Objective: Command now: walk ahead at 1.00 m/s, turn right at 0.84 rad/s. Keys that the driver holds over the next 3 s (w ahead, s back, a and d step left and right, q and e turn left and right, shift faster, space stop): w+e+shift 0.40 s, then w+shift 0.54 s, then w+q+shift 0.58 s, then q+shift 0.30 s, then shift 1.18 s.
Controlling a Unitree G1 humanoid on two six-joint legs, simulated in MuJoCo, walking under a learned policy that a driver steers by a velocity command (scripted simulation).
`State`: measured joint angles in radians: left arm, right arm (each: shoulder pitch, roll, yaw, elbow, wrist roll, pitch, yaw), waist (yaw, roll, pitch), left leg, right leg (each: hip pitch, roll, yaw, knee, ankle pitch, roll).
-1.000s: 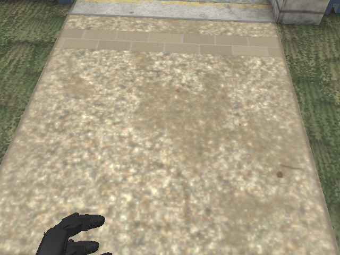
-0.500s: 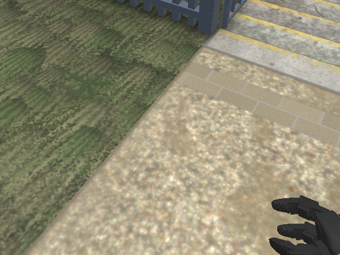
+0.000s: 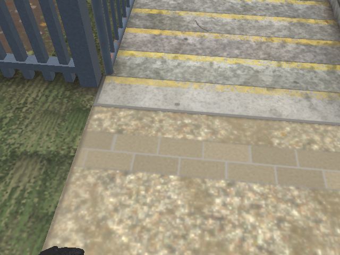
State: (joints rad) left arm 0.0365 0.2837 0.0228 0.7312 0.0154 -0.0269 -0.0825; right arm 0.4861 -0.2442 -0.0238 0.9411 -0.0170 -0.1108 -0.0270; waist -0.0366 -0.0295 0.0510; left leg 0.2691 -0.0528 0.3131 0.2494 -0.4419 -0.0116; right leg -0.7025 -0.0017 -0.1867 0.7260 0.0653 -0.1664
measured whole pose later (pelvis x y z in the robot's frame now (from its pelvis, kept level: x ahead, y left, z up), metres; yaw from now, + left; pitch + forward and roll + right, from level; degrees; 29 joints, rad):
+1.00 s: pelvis +0.84 -0.24 +0.01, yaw -35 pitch +2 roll +0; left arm 0.11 0.28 0.01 0.71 0.05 -0.07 -0.02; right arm 0.46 -0.25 -0.01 0.89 0.00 -0.08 0.01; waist -0.07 0.00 0.03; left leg -0.19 0.03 -0.02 1.19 -0.35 0.06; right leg -0.45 0.05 -0.08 0.64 -0.22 -0.10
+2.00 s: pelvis +1.54 -0.60 +0.03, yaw +14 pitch +2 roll -1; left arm 0.18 0.28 0.06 0.72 0.02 -0.04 0.02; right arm 0.13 -0.35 -0.07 0.61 0.03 0.01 -0.03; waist 0.03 0.01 0.08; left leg -0.60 0.03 -0.03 1.07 -0.40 -0.06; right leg -0.35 -0.01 -0.05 0.41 -0.09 -0.01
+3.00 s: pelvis +1.60 -0.59 +0.02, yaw +18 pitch -1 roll -1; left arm 0.23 0.20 0.03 0.85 0.02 -0.02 0.02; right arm 0.16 -0.21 -0.05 0.84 0.00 0.01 -0.04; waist 0.01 0.01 0.03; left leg -0.29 0.00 -0.05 0.57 -0.26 -0.01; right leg -0.20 0.00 -0.01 0.54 -0.32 0.01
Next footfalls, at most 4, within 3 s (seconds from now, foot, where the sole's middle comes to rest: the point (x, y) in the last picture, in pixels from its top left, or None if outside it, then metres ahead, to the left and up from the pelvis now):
0.04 right None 0.24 -0.02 -0.75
0.46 left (157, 203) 0.67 0.05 -0.75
0.92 right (245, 155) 0.90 -0.35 -0.75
1.36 left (251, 85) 1.35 -0.47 -0.75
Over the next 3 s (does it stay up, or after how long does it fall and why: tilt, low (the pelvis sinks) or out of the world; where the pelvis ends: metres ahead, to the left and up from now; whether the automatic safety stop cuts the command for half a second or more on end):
stays up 1.60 -0.59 0.02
